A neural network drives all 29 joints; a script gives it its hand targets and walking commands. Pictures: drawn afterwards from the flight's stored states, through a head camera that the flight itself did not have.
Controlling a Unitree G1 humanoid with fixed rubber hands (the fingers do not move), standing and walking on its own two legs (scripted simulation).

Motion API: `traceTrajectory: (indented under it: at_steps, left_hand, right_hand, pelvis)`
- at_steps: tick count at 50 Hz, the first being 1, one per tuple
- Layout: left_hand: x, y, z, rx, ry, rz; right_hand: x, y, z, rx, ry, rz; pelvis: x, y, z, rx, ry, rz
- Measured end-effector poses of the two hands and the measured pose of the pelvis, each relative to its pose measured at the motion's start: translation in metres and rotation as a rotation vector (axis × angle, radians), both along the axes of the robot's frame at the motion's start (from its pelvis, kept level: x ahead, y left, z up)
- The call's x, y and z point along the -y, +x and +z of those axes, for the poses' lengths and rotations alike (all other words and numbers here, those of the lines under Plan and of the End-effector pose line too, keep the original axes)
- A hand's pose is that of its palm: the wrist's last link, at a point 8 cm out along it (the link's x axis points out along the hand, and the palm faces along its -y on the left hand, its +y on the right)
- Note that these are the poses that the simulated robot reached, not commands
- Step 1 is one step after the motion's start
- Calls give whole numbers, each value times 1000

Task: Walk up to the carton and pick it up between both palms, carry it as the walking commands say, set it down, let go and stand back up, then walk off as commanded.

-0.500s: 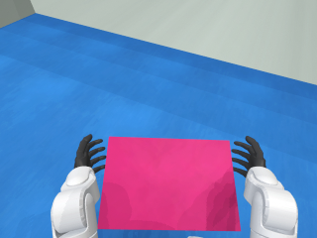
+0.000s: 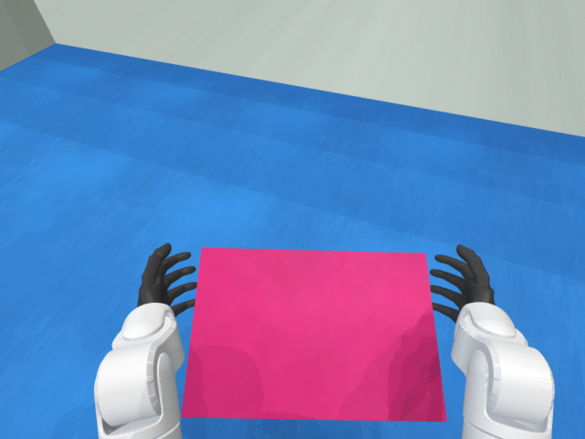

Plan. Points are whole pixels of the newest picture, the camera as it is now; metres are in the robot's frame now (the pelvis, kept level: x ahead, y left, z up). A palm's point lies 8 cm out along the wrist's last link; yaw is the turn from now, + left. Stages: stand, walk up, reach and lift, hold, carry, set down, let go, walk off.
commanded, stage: carry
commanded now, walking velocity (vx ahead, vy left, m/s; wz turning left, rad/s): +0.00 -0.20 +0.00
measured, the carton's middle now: (310, 331) +0.27 +0.00 +0.00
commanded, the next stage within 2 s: none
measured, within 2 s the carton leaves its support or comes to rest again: neither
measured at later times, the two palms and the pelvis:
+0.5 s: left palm (297, 356) +0.19 +0.02 +0.10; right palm out of the picture +0.18 -0.35 +0.09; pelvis -0.06 -0.15 +0.00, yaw -1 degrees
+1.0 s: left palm (407, 426) +0.12 -0.08 +0.11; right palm out of the picture +0.13 -0.44 +0.12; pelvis -0.11 -0.27 +0.02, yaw +0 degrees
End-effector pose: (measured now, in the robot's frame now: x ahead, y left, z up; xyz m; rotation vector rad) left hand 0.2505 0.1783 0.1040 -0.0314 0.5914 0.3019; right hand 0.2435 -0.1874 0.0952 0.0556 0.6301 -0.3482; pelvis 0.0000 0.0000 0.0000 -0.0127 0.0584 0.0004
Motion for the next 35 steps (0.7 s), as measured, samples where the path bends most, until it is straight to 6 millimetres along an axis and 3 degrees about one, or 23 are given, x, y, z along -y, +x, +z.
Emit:
traceTrajectory:
  at_steps: [4, 11, 18, 23, 26, 29, 35]
  left_hand:
    - [3, -14, -8, 23, -42, 30]
    - [29, -41, -5, -28, -63, 47]
    - [85, -45, 13, 25, -45, 14]
    - [142, -52, 5, 28, -12, -8]
    - [168, -61, -2, -37, 24, -27]
    - [181, -71, -2, -52, 29, -21]
    - [194, -86, 1, 10, -2, 23]
  right_hand:
    - [3, -3, 8, 22, -52, 29]
    - [29, -26, 16, -32, -65, 47]
    - [84, -42, 27, 17, -60, 11]
    - [141, -56, 9, 23, -27, -14]
    - [167, -71, -7, -37, 8, -43]
    - [180, -79, -9, -48, 24, -35]
    - [193, -77, 6, 17, -12, 18]
  pelvis:
    - [13, -9, -6, 0, -9, 14]
    - [43, -24, 12, 17, -27, 10]
    - [90, -41, 14, 5, -39, -11]
    - [139, -52, -2, 1, -16, -26]
    - [157, -62, 1, 5, -3, -13]
    - [172, -70, 4, 12, 13, -9]
    - [198, -82, 1, -4, 2, 8]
